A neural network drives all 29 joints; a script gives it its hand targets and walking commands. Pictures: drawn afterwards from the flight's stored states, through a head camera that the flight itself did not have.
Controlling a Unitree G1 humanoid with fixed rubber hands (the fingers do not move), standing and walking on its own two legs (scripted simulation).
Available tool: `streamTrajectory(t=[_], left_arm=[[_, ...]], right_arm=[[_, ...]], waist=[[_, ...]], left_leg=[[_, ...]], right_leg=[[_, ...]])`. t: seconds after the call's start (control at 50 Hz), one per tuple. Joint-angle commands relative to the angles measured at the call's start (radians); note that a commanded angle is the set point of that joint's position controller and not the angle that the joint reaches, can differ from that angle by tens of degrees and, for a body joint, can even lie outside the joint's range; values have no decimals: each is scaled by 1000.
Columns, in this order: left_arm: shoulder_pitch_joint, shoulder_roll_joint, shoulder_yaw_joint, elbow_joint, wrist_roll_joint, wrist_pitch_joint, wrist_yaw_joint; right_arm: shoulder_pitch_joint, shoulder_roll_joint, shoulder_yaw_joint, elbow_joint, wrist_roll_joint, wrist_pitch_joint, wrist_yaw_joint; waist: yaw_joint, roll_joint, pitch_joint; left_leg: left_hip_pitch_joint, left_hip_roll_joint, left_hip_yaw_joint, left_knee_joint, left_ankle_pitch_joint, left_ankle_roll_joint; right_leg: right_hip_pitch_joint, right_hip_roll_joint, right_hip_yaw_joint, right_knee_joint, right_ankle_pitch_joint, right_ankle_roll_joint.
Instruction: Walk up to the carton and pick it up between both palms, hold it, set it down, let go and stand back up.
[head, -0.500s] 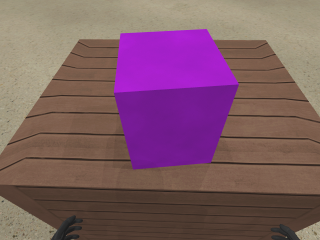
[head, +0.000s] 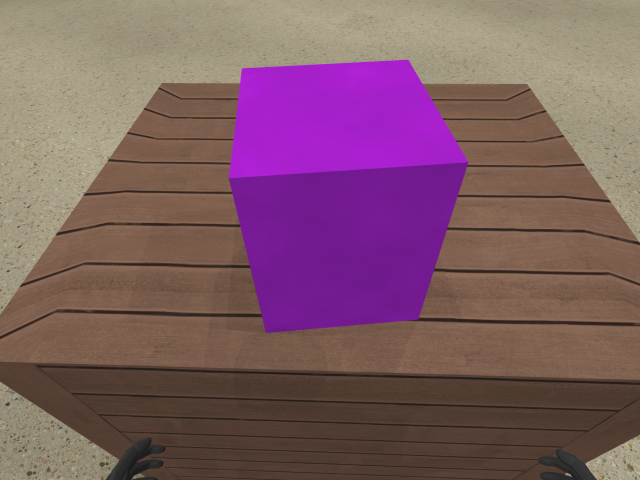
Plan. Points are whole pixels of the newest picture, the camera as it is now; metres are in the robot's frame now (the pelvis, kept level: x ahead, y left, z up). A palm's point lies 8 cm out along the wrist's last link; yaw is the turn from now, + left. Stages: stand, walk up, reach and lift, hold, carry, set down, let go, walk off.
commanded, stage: stand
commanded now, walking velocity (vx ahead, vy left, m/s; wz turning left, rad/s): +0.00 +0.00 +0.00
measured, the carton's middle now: (334, 200) +0.42 +0.01 +0.15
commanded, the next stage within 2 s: none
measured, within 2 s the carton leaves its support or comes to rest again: neither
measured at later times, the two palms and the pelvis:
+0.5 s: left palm out of the picture +0.11 +0.28 -0.08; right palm out of the picture +0.10 -0.29 -0.08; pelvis -0.02 +0.00 +0.00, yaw +0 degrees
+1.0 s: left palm out of the picture +0.10 +0.28 -0.08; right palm out of the picture +0.08 -0.29 -0.08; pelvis -0.02 +0.00 +0.00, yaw +0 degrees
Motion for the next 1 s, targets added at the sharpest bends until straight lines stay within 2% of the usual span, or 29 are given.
streamTrajectory(t=[0.0,0.04,0.06,0.08,0.14,0.18,0.2,0.24,0.28,0.32,0.36,0.38,0.44,0.46,0.48,0.52,0.54,0.6,0.66,0.7,0.74,0.82,0.84,0.88,0.9,0.92,0.94,0.96,0.98], left_arm=[[-86,247,72,23,46,-39,-8],[-101,246,69,21,53,-39,-6],[-102,251,72,25,48,-39,-8],[-89,226,68,26,51,-36,-9],[-90,254,74,33,48,-45,-7],[-115,246,65,26,54,-42,-6],[-102,250,70,26,50,-44,-1],[-117,257,67,26,52,-43,-3],[-91,260,71,32,52,-46,-9],[-110,258,68,41,52,-46,-6],[-105,254,66,44,48,-36,-9],[-95,250,67,37,47,-40,-9],[-109,257,64,56,53,-38,-8],[-102,245,68,43,53,-41,-7],[-112,263,73,57,49,-40,-8],[-112,254,61,56,48,-43,-8],[-108,258,70,56,52,-42,-6],[-109,238,63,61,54,-35,-12],[-114,235,63,60,52,-38,-10],[-127,242,61,66,53,-38,-13],[-110,233,54,66,47,-41,-15],[-140,246,54,87,56,-39,-10],[-130,233,55,70,54,-42,-13],[-120,258,58,84,54,-38,-8],[-113,252,60,93,53,-36,-7],[-108,238,53,85,51,-35,-11],[-107,251,53,89,53,-36,-8],[-102,256,61,93,47,-38,-10],[-124,256,58,83,55,-42,-8]], right_arm=[[-29,-236,-64,3,-43,-35,-13],[-13,-225,-60,5,-42,-35,-18],[-13,-255,-60,18,-48,-44,-19],[-39,-258,-69,11,-49,-43,-21],[-42,-254,-70,12,-38,-37,-13],[-7,-243,-64,18,-44,-36,-15],[-13,-246,-68,25,-44,-35,-12],[-12,-224,-62,4,-39,-34,-12],[-35,-232,-62,13,-41,-32,-13],[-35,-230,-60,19,-41,-34,-9],[-13,-237,-57,27,-43,-39,-9],[-28,-258,-55,27,-46,-35,-9],[-32,-232,-60,31,-41,-37,-12],[-52,-248,-65,29,-39,-35,-11],[-25,-252,-67,45,-41,-32,-13],[-17,-223,-48,45,-46,-30,-10],[-22,-229,-51,48,-44,-34,-5],[-51,-252,-53,51,-49,-41,-9],[-71,-254,-56,55,-45,-34,-11],[-74,-250,-63,55,-45,-35,-12],[-52,-253,-56,61,-40,-37,-9],[-57,-227,-54,70,-42,-29,-7],[-53,-238,-57,65,-40,-32,-7],[-38,-227,-46,77,-53,-34,-4],[-47,-232,-47,73,-44,-34,-4],[-78,-241,-50,71,-45,-36,-5],[-69,-233,-48,64,-38,-34,-6],[-78,-248,-45,83,-39,-33,-9],[-70,-224,-44,73,-40,-27,-14]], waist=[[12,-3,-141],[-1,-29,-111],[1,6,-106],[21,29,-89],[5,-36,-136],[-15,-22,-86],[-2,5,-113],[-13,-51,-93],[4,-21,-120],[-3,-22,-84],[-7,-9,-69],[12,31,-79],[4,-48,-43],[0,0,-75],[-3,-42,-59],[4,-56,-61],[4,-11,-51],[23,4,-47],[16,-1,-19],[6,-32,-51],[8,-6,-47],[1,-66,-20],[2,-33,-9],[10,-49,-33],[5,-2,-42],[26,0,-59],[15,-39,-41],[20,-16,-39],[14,-37,-46]], left_leg=[[32,127,-197,-209,287,56],[28,126,-187,-189,310,51],[33,146,-224,-221,312,43],[19,152,-220,-220,309,68],[23,117,-164,-178,291,50],[36,92,-166,-158,284,39],[66,96,-165,-161,283,45],[47,108,-176,-184,271,44],[18,110,-188,-202,233,55],[1,91,-163,-193,210,42],[-2,120,-192,-235,194,38],[-10,115,-181,-231,176,44],[-11,125,-197,-237,178,49],[17,101,-157,-203,194,42],[9,103,-177,-210,189,41],[5,103,-179,-225,135,46],[-8,101,-183,-234,138,47],[-31,155,-239,-288,121,63],[-53,132,-223,-284,93,48],[-19,113,-188,-257,128,35],[-2,112,-183,-232,112,41],[-5,89,-163,-212,117,38],[0,92,-168,-224,134,44],[0,114,-190,-264,117,51],[-1,113,-197,-264,123,50],[-4,119,-198,-252,173,53],[-20,120,-194,-244,181,50],[-17,106,-174,-227,213,45],[-9,108,-166,-236,219,42]], right_leg=[[65,-86,107,-112,317,-98],[38,-92,130,-130,335,-101],[30,-75,119,-109,315,-90],[35,-68,84,-109,301,-77],[71,-84,114,-133,361,-95],[19,-109,161,-167,359,-121],[16,-105,162,-164,348,-116],[22,-92,142,-171,313,-104],[64,-82,121,-169,307,-90],[33,-104,149,-190,255,-105],[38,-84,133,-176,245,-95],[39,-79,128,-171,244,-87],[28,-83,125,-184,240,-90],[21,-90,138,-201,257,-97],[5,-105,165,-225,202,-105],[10,-106,164,-215,161,-104],[16,-94,157,-213,161,-101],[17,-65,98,-170,176,-74],[20,-76,128,-202,160,-92],[27,-84,134,-207,195,-93],[8,-91,153,-234,165,-97],[-23,-114,170,-260,136,-106],[-38,-118,179,-277,145,-100],[0,-95,143,-233,133,-92],[18,-85,138,-223,137,-86],[16,-84,119,-221,172,-77],[35,-83,123,-217,219,-86],[38,-97,130,-227,255,-86],[29,-95,127,-217,267,-88]])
